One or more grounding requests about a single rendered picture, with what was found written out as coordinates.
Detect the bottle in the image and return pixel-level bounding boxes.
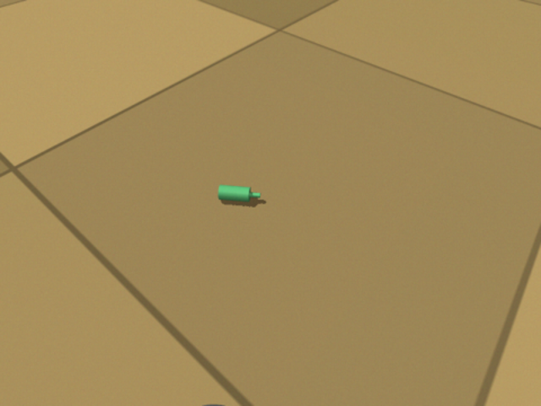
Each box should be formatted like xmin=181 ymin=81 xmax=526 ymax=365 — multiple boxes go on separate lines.
xmin=218 ymin=185 xmax=260 ymax=202

